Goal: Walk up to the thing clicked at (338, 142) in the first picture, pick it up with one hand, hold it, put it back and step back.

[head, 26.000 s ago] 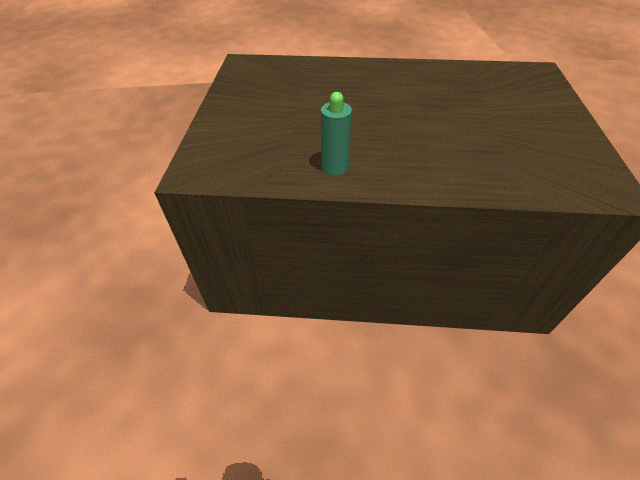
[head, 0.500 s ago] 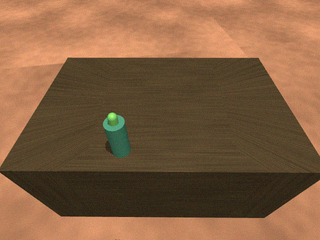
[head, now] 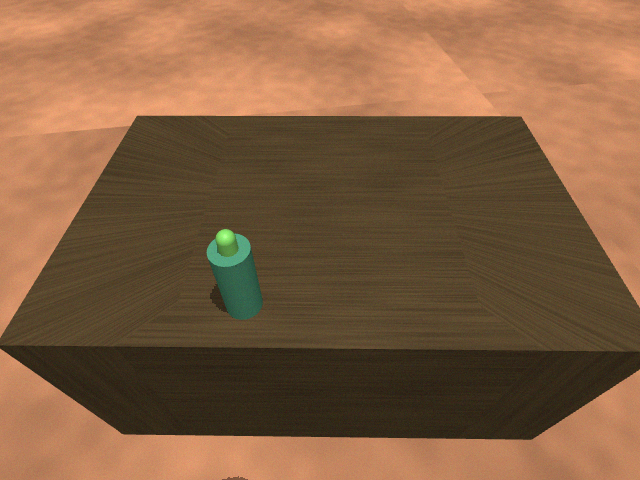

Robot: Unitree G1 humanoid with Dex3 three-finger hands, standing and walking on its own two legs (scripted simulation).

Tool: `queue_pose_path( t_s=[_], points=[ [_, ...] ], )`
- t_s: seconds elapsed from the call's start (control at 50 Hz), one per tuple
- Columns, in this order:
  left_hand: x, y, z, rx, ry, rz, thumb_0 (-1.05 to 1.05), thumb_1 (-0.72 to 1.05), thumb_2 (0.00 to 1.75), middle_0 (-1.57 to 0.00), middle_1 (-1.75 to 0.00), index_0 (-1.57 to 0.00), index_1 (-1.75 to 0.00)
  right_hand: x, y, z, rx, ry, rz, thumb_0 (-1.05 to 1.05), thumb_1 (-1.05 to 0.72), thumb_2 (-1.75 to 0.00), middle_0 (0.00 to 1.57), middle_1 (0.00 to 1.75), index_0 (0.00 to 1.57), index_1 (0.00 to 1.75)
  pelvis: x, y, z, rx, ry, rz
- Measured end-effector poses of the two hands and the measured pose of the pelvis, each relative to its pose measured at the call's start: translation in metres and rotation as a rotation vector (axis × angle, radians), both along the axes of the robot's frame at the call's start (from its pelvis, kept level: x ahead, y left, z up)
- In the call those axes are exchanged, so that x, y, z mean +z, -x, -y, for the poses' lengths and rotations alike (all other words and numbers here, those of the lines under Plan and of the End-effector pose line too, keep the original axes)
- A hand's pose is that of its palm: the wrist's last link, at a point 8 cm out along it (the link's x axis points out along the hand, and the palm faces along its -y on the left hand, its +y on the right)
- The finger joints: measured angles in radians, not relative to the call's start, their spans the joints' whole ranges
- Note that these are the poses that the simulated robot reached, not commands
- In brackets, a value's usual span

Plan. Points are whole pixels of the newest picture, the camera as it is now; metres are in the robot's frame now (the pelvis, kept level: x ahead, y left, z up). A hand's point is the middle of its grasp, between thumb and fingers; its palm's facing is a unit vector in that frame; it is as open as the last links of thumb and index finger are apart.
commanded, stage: stand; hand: left
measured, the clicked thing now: (235, 272) +0.45 +0.18 -0.08
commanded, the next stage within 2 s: step back in 0.76 s
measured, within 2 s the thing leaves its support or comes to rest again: neither
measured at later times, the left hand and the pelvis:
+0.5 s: hand out of the picture +0.06 +0.25 -0.16, palm faces -0.02 -0.94 -0.34, open 7.4 cm; pelvis +0.00 +0.00 +0.00, yaw +0 degrees
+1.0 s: hand out of the picture +0.06 +0.26 -0.17, palm faces -0.01 -0.92 -0.39, open 7.4 cm; pelvis -0.04 -0.01 -0.02, yaw +1 degrees
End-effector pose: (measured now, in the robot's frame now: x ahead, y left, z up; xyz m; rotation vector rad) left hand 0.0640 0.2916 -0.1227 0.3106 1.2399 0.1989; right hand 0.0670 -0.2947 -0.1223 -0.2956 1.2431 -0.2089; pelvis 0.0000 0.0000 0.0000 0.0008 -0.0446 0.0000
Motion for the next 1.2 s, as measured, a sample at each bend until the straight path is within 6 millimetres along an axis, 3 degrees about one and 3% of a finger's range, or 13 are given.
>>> queue_pose_path(
  t_s=[0.42,0.78,0.9,1.04,1.2],
  points=[
    [0.000,0.008,0.002,0.002,-0.002,-0.016,0.00,0.90,0.89,-0.21,-0.30,-0.20,-0.30,-0.001,0.008,0.004,0.001,-0.001,-0.021,0.01,-0.91,-0.90,0.20,0.30,0.20,0.30,0.000,0.002,0.003,0.004,0.000,-0.003],
    [0.002,-0.002,0.004,0.004,-0.004,0.002,0.00,0.90,0.89,-0.21,-0.30,-0.20,-0.30,-0.001,0.000,0.007,0.007,-0.004,-0.011,0.01,-0.91,-0.90,0.20,0.30,0.20,0.30,0.000,-0.002,0.007,0.004,-0.001,-0.010],
    [-0.002,-0.001,-0.005,0.017,-0.033,0.020,0.00,0.90,0.89,-0.21,-0.30,-0.20,-0.30,-0.004,-0.003,0.018,0.005,0.012,0.005,0.01,-0.90,-0.90,0.20,0.30,0.20,0.30,-0.008,0.017,0.010,0.005,0.003,-0.016],
    [-0.007,0.014,-0.009,-0.002,-0.059,0.032,0.00,0.90,0.89,-0.21,-0.30,-0.20,-0.30,-0.012,0.006,0.034,0.015,0.045,0.020,0.01,-0.90,-0.90,0.20,0.30,0.20,0.30,-0.020,0.044,0.012,0.017,0.012,-0.010],
    [-0.013,0.027,-0.030,-0.028,-0.050,0.066,0.00,0.90,0.89,-0.21,-0.30,-0.20,-0.30,-0.007,0.046,0.015,0.028,0.073,-0.015,0.00,-0.91,-0.90,0.20,0.30,0.20,0.30,-0.023,0.069,-0.013,0.028,-0.001,-0.037]
  ],
)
